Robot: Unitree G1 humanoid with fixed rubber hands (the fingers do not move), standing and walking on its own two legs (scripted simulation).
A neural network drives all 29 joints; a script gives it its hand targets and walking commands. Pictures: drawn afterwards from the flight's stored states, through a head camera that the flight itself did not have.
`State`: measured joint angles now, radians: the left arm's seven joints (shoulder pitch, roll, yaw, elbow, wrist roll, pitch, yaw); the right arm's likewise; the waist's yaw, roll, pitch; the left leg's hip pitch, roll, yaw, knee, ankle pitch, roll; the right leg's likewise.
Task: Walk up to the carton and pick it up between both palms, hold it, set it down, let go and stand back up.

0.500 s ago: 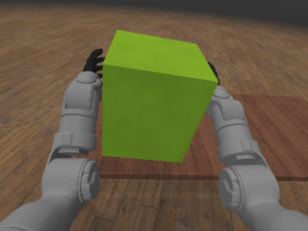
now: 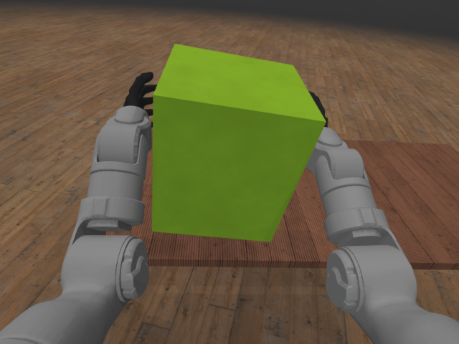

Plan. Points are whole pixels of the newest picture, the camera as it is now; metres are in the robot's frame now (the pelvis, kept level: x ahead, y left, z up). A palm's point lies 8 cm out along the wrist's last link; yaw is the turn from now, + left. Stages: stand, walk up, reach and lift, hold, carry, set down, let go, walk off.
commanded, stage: hold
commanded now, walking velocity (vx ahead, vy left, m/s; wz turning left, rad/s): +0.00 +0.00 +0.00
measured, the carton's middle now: (224, 146) +0.37 +0.03 +0.23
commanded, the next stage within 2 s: set down in 1.44 s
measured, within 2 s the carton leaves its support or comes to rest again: neither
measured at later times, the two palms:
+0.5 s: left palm (135, 116) +0.36 +0.18 +0.27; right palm (314, 134) +0.38 -0.12 +0.26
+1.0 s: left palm (136, 116) +0.36 +0.18 +0.27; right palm (314, 134) +0.38 -0.12 +0.26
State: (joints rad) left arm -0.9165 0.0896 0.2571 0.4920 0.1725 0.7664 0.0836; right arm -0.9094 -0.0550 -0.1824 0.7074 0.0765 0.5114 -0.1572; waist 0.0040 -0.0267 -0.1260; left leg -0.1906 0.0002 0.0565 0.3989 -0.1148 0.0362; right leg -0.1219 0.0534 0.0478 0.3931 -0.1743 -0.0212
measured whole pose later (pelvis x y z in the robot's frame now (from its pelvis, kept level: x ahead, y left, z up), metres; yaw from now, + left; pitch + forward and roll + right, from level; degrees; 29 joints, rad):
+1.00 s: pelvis +0.00 +0.00 +0.00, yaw +0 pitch -6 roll -1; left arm -0.92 0.09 0.26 0.49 0.17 0.77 0.08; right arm -0.91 -0.06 -0.18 0.71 0.08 0.51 -0.16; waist 0.00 -0.03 -0.13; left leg -0.19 0.00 0.06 0.40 -0.11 0.04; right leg -0.12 0.05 0.05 0.39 -0.17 -0.02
